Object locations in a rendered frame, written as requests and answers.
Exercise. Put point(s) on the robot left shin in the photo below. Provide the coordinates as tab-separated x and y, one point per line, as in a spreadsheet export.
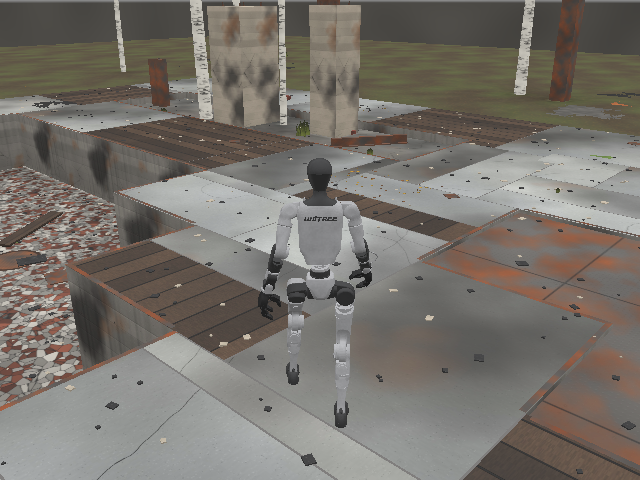
293	344

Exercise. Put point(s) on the left robot upper arm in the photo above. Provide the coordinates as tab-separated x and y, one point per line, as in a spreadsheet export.
287	212

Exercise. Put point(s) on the robot shin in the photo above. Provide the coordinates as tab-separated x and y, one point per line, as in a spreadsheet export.
342	374
293	344

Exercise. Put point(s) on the robot right shin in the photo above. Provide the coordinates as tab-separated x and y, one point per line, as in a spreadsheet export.
342	374

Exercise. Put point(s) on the right robot hand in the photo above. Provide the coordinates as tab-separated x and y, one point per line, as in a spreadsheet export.
358	274

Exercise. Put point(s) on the right robot forearm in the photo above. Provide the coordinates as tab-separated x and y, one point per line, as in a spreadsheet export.
364	260

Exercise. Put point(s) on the left robot forearm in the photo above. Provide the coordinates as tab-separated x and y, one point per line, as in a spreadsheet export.
272	273

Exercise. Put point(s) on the left robot hand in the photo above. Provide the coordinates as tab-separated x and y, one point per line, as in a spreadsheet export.
263	303

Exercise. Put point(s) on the right robot upper arm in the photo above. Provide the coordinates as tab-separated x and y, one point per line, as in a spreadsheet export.
351	212

